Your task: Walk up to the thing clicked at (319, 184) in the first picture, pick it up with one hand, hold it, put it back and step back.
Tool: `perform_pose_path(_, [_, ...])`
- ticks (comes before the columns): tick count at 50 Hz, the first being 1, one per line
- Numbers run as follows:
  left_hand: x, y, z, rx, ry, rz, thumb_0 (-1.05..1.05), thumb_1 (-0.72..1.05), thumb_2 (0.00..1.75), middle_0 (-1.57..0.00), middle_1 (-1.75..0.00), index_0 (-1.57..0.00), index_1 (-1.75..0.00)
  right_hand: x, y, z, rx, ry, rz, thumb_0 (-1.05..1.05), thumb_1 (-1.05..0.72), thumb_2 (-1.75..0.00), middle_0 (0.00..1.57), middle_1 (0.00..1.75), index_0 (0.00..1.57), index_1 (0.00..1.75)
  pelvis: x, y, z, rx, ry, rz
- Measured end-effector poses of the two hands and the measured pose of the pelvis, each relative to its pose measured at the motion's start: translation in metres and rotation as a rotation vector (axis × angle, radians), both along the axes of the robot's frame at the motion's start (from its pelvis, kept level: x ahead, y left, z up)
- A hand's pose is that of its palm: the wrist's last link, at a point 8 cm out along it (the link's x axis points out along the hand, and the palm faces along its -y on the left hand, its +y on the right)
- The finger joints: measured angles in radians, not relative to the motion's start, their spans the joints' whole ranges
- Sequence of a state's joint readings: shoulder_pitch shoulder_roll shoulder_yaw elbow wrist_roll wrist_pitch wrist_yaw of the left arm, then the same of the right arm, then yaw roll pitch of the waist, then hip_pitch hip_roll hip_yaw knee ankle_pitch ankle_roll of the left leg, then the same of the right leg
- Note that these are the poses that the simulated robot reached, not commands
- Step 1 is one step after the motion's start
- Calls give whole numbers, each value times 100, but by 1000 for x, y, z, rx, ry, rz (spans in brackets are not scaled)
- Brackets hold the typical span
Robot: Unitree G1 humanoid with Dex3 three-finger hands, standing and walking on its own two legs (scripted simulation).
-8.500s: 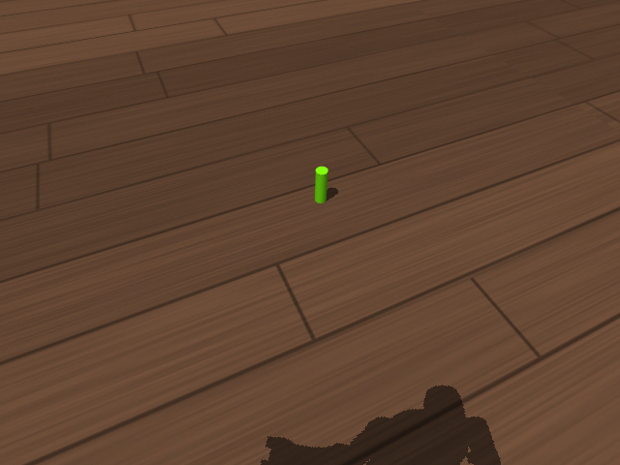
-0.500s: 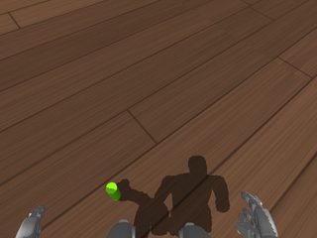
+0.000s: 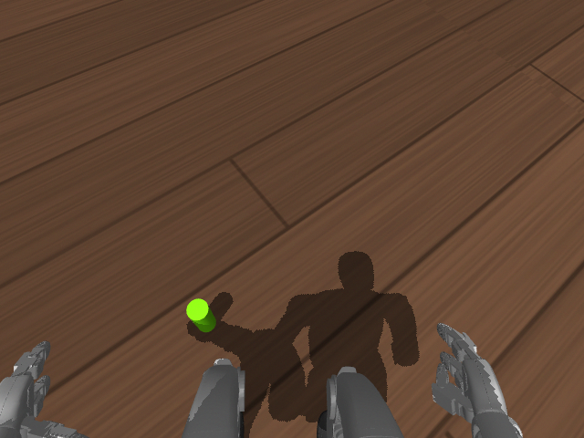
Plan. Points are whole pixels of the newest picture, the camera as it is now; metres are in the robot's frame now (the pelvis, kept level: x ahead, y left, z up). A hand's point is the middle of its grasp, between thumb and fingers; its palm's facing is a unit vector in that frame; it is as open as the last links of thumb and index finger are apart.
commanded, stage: go down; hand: left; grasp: from the side
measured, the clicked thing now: (202, 316) +0.38 +0.21 -0.56
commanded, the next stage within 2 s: approach in 1.78 s
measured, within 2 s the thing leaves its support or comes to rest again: neither
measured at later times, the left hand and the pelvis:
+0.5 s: hand (72, 340) +0.26 +0.35 -0.19, palm faces +0.14 -0.97 -0.19, open 17.2 cm; pelvis -0.04 +0.00 -0.13, yaw -3 degrees
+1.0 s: hand (77, 323) +0.30 +0.37 -0.23, palm faces +0.12 -0.98 -0.14, open 17.3 cm; pelvis -0.07 +0.00 -0.21, yaw -5 degrees
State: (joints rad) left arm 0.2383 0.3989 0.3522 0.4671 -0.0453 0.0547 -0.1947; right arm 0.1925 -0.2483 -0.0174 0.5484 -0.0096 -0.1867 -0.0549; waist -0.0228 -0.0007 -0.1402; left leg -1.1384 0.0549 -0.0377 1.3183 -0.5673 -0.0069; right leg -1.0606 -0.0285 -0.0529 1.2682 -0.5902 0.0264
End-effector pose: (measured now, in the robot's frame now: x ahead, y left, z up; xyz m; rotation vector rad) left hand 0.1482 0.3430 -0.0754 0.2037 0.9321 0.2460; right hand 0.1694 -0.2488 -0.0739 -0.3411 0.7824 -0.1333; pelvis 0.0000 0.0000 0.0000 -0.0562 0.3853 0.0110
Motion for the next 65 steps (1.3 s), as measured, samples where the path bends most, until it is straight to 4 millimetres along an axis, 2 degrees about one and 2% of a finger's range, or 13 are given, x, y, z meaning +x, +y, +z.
perform_pose_path(4, [18,14,-24,-13,-107,-18,-1,-57,5,-8,-8,-8,-8,-4,-6,-27,-24,12,23,1,-90,-89,20,30,21,30,-10,-1,-27,-1,49,-3])
perform_pose_path(12, [70,31,-60,-21,-313,-86,-1,-56,7,-8,-10,-7,-10,-18,-13,-88,-50,88,26,1,-89,-89,20,30,21,30,-26,0,-78,-13,125,-17])
perform_pose_path(20, [80,49,-84,-29,-389,-86,-1,-53,10,-7,-10,-5,-10,-43,-14,-137,-41,189,25,1,-89,-89,20,30,21,30,-37,-1,-112,-20,169,-29])
perform_pose_path(27, [91,62,-103,-31,-478,-100,-1,-50,11,-6,-10,-5,-10,-59,-18,-170,-62,237,41,1,-89,-89,20,30,21,30,-48,-1,-142,-29,186,-34])
perform_pose_path(36, [110,68,-123,-52,-551,-130,-1,-49,10,-5,-9,-4,-9,-72,-26,-198,-92,243,41,1,-89,-89,20,30,21,30,-59,-3,-175,-37,191,-45])
perform_pose_path(47, [118,80,-140,-54,-610,-131,-1,-49,10,-5,-8,-4,-8,-88,-33,-227,-116,287,55,1,-90,-90,20,30,21,30,-66,-5,-204,-40,193,-57])
perform_pose_path(65, [132,88,-160,-77,-670,-149,-1,-54,8,-5,-6,-3,-7,-92,-32,-257,-131,295,63,1,-92,-90,20,30,21,30,-68,-2,-236,-52,194,-66])
